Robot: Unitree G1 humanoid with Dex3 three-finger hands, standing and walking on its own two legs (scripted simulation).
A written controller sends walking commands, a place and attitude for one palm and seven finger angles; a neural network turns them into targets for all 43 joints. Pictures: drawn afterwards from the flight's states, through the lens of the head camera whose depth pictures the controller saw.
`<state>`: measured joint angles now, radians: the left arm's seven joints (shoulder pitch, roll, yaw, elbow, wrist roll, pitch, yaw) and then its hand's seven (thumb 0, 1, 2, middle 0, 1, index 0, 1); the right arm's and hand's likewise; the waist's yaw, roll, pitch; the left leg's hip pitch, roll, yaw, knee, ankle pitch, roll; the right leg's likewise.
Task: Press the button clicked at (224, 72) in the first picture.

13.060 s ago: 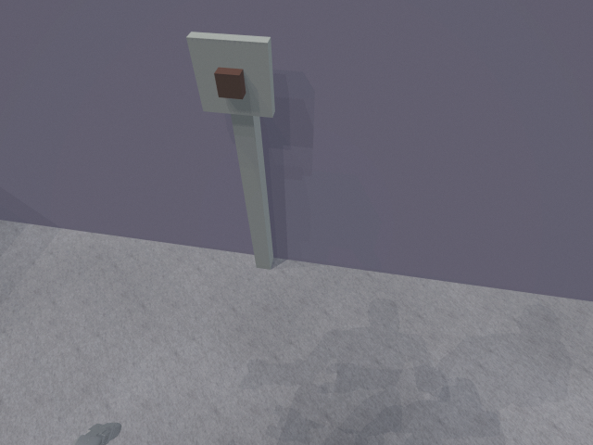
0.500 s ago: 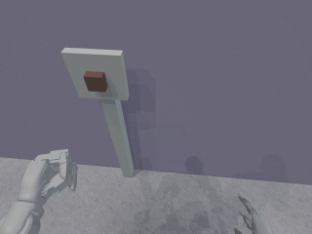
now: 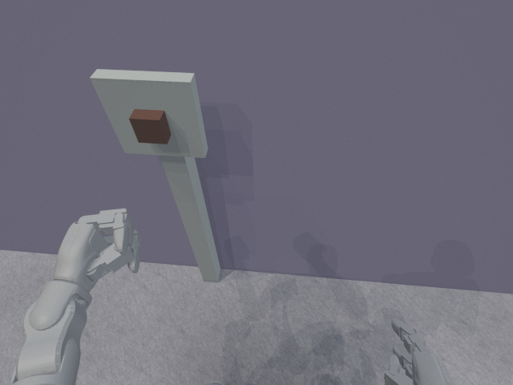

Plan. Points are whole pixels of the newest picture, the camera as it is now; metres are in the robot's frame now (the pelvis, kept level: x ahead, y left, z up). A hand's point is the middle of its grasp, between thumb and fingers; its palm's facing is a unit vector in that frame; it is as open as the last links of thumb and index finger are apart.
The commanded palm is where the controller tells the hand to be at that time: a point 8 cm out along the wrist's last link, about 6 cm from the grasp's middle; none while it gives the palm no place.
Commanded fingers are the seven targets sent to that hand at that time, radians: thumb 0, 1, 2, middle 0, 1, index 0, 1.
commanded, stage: aim a knuckle at the button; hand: left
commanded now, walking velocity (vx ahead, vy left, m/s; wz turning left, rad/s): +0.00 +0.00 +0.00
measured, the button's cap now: (151, 125) +0.55 +0.23 +0.10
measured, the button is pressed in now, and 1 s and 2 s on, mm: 0 0 0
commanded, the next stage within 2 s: press the button with the knuckle in 1.58 s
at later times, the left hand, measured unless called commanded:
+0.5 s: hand (150, 203) +0.38 +0.20 +0.07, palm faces -0.05 -1.00 -0.02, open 3.1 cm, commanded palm +0.37 +0.25 +0.07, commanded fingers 0.00 0.90 0.90 -1.30 -1.50 -1.30 -1.50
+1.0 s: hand (165, 166) +0.47 +0.20 +0.06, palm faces -0.06 -1.00 -0.01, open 3.1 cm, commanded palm +0.44 +0.25 +0.07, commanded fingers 0.00 0.90 0.90 -1.30 -1.50 -1.30 -1.50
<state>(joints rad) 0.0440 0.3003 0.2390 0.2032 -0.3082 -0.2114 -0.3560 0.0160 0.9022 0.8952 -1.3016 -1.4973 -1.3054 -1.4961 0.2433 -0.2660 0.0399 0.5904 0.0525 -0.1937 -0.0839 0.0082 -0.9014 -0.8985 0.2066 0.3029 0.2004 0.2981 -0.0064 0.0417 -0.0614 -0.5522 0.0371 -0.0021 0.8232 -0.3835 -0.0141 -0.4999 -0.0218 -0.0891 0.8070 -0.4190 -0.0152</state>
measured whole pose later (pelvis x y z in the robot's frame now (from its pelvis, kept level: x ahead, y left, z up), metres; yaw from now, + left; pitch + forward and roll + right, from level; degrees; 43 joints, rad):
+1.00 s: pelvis +0.00 +0.01 -0.02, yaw -3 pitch +16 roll -1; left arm -0.72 0.46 0.38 1.04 -0.17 -0.38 -0.32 0.02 0.90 0.90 -1.30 -1.50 -1.30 -1.50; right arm 0.37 -0.28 0.01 0.64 0.02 0.03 -0.04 0.00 -0.90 -0.90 0.21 0.30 0.20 0.30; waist -0.12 0.01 -0.08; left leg -0.79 0.06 0.04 0.92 -0.41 0.00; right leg -0.75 0.00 -0.04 0.89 -0.42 0.00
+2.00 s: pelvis +0.00 +0.02 -0.02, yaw -3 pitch +17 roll -2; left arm -0.77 0.48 0.38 1.08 -0.16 -0.37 -0.32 0.02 0.90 0.90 -1.30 -1.50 -1.30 -1.50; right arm 0.37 -0.27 0.03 0.64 0.02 0.05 -0.04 0.00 -0.90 -0.90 0.21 0.30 0.20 0.30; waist -0.13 0.01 -0.08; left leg -0.82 0.06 0.02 0.95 -0.42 0.01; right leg -0.77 0.00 -0.05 0.90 -0.42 0.00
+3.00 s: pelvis -0.03 +0.02 -0.04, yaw -1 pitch +20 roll -4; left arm -1.04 0.59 0.32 1.29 -0.10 -0.35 -0.25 0.00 0.80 0.97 -1.30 -1.50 -1.38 -1.50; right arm 0.41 -0.28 0.06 0.68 -0.01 -0.04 -0.04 0.00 -0.90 -0.90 0.21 0.30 0.20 0.30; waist -0.19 0.02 -0.08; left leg -1.00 0.05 -0.03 1.03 -0.39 0.01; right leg -0.92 -0.01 -0.10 0.96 -0.40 0.00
